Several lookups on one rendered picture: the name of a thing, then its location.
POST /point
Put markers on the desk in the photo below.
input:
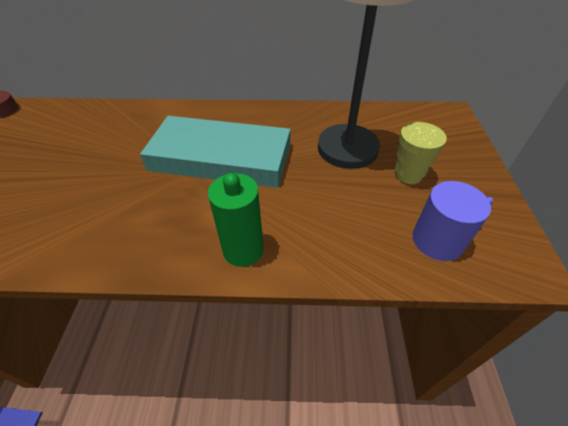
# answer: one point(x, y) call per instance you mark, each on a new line
point(81, 218)

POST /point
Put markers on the desk lamp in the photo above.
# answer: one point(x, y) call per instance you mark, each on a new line
point(350, 146)

